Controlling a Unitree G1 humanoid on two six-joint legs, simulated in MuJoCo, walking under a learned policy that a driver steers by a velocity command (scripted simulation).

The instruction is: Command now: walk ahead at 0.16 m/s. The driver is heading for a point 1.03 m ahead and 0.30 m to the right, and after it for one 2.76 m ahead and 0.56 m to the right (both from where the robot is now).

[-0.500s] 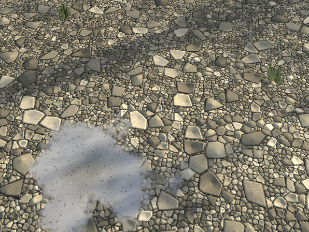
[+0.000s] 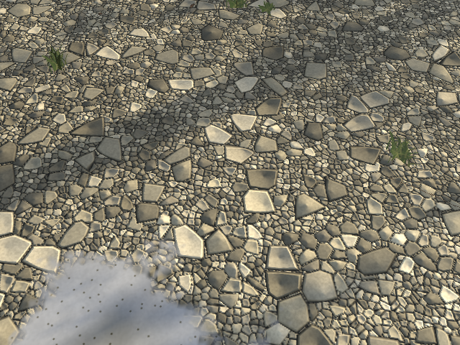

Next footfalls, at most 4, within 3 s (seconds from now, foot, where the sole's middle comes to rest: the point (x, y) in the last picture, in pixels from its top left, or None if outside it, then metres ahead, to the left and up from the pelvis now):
0.08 right None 0.16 -0.11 -0.78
0.38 left None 0.13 0.10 -0.78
2.56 right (258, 337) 0.49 -0.08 -0.78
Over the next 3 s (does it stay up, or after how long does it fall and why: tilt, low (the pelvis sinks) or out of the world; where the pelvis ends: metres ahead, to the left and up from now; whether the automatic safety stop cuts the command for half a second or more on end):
stays up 0.60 -0.07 -0.01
